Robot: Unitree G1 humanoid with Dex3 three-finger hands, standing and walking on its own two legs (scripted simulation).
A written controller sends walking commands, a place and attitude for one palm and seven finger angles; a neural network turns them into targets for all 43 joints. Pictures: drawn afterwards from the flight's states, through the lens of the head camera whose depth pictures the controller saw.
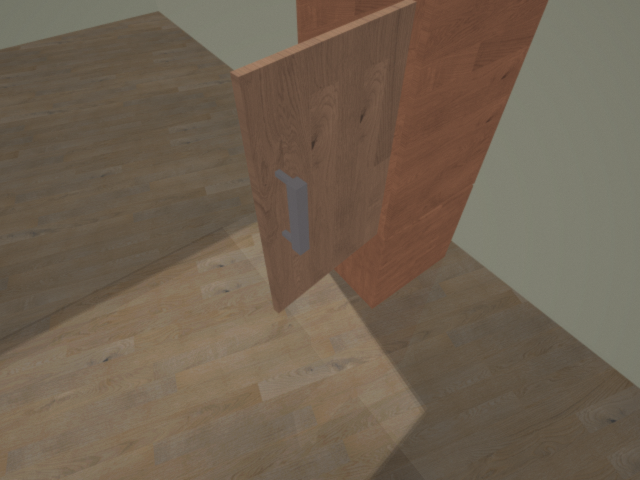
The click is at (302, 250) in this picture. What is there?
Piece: cupboard door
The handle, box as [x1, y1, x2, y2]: [275, 169, 309, 255]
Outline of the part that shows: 279,169 275,171 275,176 286,184 290,221 290,231 288,232 285,229 282,232 282,235 292,243 292,248 300,255 309,248 306,183 297,176 291,178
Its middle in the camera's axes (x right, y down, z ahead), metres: -0.05 -0.04 +0.68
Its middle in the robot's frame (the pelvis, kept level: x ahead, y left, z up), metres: +0.54 +0.08 -0.02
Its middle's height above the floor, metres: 0.76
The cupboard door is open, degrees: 97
